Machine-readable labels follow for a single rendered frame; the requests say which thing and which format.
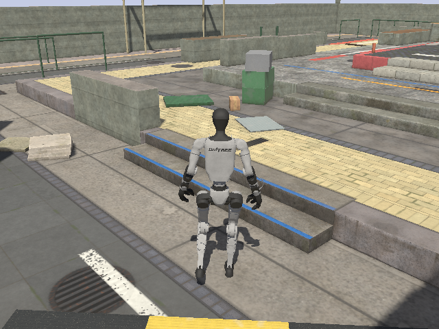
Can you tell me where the robot left foot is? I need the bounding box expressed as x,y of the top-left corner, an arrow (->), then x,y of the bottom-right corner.
195,266 -> 205,278

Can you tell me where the robot left upper arm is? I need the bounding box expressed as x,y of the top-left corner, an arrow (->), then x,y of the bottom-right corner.
187,138 -> 206,175

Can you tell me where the robot right forearm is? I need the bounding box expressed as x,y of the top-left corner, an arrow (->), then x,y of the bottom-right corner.
247,166 -> 261,196

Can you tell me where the left robot hand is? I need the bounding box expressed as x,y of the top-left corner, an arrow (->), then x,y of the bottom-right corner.
178,188 -> 194,202

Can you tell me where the robot left forearm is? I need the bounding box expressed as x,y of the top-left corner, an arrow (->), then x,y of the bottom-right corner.
180,165 -> 193,191

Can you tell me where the robot left thigh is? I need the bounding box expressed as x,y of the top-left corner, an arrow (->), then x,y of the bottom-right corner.
196,191 -> 211,234

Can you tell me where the right robot hand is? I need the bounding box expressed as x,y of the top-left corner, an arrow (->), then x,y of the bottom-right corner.
246,194 -> 262,210

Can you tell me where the robot right upper arm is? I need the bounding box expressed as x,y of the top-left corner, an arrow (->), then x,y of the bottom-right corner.
235,138 -> 254,177

